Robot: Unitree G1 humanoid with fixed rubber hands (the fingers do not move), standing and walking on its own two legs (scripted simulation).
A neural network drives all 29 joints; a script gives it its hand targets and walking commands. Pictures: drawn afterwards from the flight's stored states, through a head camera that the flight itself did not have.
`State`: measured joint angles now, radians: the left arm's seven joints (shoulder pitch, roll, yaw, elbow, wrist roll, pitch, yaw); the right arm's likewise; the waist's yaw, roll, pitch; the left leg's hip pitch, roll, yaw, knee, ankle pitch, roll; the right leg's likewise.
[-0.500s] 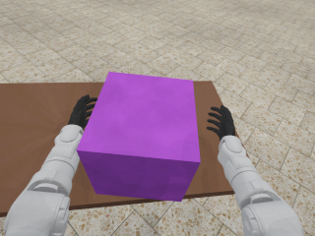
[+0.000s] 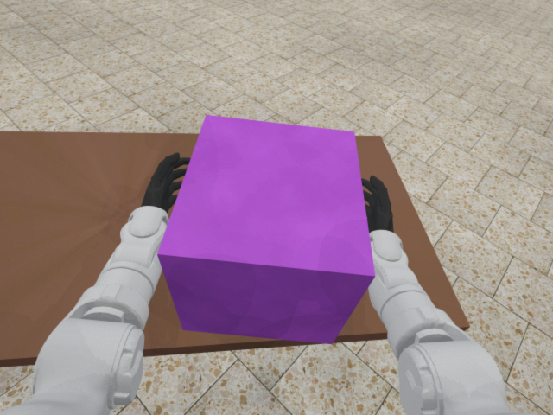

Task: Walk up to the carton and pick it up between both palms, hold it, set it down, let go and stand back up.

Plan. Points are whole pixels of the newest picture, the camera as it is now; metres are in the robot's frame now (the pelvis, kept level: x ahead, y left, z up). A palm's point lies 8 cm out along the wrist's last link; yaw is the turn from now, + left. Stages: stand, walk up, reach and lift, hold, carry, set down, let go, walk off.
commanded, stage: reach and lift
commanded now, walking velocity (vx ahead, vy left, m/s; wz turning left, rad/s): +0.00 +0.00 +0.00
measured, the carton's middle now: (269, 230) +0.41 +0.00 +0.03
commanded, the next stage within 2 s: none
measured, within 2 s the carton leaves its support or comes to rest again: leaves its support in 1.48 s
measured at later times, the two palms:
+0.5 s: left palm (156, 206) +0.42 +0.17 +0.08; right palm (381, 229) +0.38 -0.17 +0.08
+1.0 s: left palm (156, 207) +0.42 +0.17 +0.08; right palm (378, 230) +0.39 -0.17 +0.07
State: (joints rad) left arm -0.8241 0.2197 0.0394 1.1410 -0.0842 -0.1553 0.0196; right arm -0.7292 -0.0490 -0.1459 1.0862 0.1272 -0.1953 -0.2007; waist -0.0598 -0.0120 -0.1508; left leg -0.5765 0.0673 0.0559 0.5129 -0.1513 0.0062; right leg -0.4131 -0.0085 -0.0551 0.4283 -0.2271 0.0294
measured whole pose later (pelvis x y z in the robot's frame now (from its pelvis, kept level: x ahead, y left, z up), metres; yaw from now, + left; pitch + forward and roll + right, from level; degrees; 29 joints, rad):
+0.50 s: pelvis +0.01 +0.00 +0.01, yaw +1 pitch +6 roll -2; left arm -0.73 0.11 0.31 1.07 0.27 -0.22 -0.05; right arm -0.62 0.06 -0.50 1.00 -0.28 -0.31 -0.10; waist -0.04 -0.04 -0.07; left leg -0.34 0.04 0.06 0.36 -0.11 0.01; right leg -0.16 -0.03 -0.06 0.24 -0.17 0.03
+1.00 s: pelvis +0.02 -0.02 +0.02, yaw +2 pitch +5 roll -1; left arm -0.69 0.12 0.34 0.96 0.32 -0.15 -0.13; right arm -0.58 0.09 -0.43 0.98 -0.26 -0.36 -0.17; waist -0.04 -0.05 -0.03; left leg -0.28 0.04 0.05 0.29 -0.09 -0.01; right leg -0.10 -0.02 -0.07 0.19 -0.17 0.02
